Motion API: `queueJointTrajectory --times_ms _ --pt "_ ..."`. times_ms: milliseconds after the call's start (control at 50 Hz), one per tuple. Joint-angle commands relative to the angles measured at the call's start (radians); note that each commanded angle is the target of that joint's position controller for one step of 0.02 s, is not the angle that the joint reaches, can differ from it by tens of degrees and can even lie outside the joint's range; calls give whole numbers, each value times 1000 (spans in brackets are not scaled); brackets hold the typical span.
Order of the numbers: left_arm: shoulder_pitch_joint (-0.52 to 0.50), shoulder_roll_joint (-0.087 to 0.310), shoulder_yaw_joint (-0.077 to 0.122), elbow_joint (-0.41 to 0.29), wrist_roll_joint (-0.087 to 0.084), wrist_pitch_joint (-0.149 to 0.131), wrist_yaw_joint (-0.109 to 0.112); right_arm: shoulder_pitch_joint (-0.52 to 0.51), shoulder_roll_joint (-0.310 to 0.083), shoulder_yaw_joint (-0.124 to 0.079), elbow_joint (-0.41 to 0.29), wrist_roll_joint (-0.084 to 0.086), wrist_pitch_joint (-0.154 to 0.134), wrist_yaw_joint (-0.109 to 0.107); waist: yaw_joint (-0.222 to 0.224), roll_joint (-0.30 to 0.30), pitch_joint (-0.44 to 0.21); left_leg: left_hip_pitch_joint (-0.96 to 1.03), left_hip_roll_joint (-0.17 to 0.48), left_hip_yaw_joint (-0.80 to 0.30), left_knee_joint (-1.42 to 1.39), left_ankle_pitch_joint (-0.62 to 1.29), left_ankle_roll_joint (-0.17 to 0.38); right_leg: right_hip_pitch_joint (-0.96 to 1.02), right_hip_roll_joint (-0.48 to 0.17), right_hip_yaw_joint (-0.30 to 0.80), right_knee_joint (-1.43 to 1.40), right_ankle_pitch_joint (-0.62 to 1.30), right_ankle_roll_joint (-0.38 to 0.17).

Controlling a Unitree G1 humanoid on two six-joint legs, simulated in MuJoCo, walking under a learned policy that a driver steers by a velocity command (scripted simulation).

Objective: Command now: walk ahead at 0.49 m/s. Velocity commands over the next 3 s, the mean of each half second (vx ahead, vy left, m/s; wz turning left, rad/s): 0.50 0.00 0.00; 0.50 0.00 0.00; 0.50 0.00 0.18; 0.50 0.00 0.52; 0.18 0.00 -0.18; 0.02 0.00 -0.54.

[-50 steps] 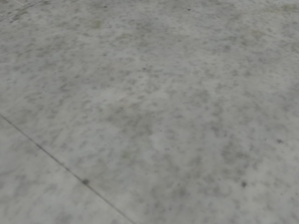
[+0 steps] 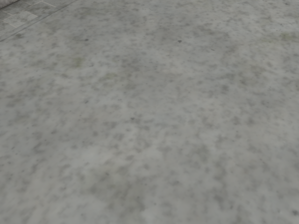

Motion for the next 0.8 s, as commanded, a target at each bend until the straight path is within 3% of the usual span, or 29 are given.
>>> queueJointTrajectory --times_ms 20,120,180,220,260,280,300,320,340,360,380,400,440,460,500,560,660,740,800 --pt "35 47 14 -42 13 4 8 -37 -131 -20 -53 1 -17 -20 46 79 55 -98 281 -214 -209 63 170 -32 -43 1 -134 153 29" --pt "-156 29 6 -92 1 -9 -9 62 -164 -26 -31 19 -1 -37 -23 81 57 16 271 -162 -189 74 123 -1 10 -44 -464 308 40" --pt "-236 34 2 -122 -8 -13 -28 109 -168 -29 -10 25 11 -38 -50 90 78 110 306 -169 -148 57 118 -6 27 -47 -555 262 33" --pt "-255 47 4 -140 -10 -21 -42 118 -173 -34 -2 26 21 -40 -44 96 82 172 338 -184 -105 67 108 3 36 -46 -599 190 9" --pt "-199 74 14 -135 -9 -30 -49 96 -188 -40 -4 27 32 -42 -1 114 53 198 351 -188 -32 176 89 104 63 -66 -639 117 -20" --pt "-105 102 31 -110 -7 -32 -48 72 -187 -38 -10 25 37 -42 55 115 1 188 320 -159 79 343 69 239 97 -95 -662 102 -41" --pt "80 158 59 -55 -6 -35 -41 63 -156 -27 -21 14 40 -42 131 90 -116 110 257 -107 301 423 39 487 90 -79 -654 118 -78" --pt "254 262 84 -23 12 -33 -35 120 -80 0 -47 1 28 -38 152 -76 -285 -211 147 -30 691 164 -21 874 -152 245 -652 87 -192" --pt "304 267 83 -7 12 -28 -44 186 -6 23 -39 11 2 -31 129 -274 -379 -493 19 -111 927 -428 -49 1063 -282 640 -809 -66 -283" --pt "258 175 57 -14 7 -30 -44 107 -131 -8 -46 39 -16 -27 136 -170 -289 -595 84 -199 1035 -405 -26 992 -251 601 -840 -119 -237" --pt "152 139 43 -39 3 -30 -42 21 -168 -17 -76 50 -25 -27 110 -111 -167 -620 140 -166 1025 -301 -11 845 -225 447 -855 -33 -199" --pt "68 111 32 -56 8 -28 -46 -22 -161 -20 -81 38 -23 -34 80 -26 -110 -570 184 -146 979 -210 -14 706 -182 337 -886 69 -182" --pt "20 67 20 -53 20 -30 -54 -7 -120 -26 -79 23 2 -37 24 -37 -58 -465 233 -144 887 -119 -23 553 -114 202 -951 156 -163" --pt "32 64 20 -41 19 -32 -55 11 -98 -25 -72 24 14 -38 13 -41 -49 -441 233 -134 868 -102 -30 523 -97 164 -972 192 -169" --pt "67 90 27 -16 18 -35 -49 -7 -89 -28 -81 20 28 -41 3 -28 -20 -473 237 -124 818 -57 -45 505 -87 108 -995 286 -181" --pt "122 109 31 9 17 -27 -31 -123 -89 -33 -122 10 31 -43 26 -11 15 -570 241 -120 668 66 -69 541 -88 69 -1013 340 -180" --pt "189 125 32 39 7 -16 -14 -297 -65 -24 -170 16 21 -29 76 -17 55 -532 202 -80 388 241 -71 572 -63 5 -1039 266 -150" --pt "250 130 37 78 0 -1 -9 -400 -67 -18 -209 25 12 -10 104 -19 94 -559 184 -76 284 202 -53 693 -107 7 -1004 260 -149" --pt "241 144 46 89 -4 13 -2 -410 -83 -21 -228 27 1 8 81 -28 87 -519 168 -68 237 106 -20 763 -142 10 -938 350 -133"
Next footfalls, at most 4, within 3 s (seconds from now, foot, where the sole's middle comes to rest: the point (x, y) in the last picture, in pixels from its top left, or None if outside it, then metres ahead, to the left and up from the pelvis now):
0.30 right None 0.34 -0.17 -0.78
0.88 left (135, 194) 0.66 0.07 -0.78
1.44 right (178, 140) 0.97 -0.16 -0.78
1.98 left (117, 116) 1.15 0.18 -0.78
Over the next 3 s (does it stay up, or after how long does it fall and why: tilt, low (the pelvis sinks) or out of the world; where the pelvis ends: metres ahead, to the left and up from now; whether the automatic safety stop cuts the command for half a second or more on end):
stays up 1.25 0.15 -0.01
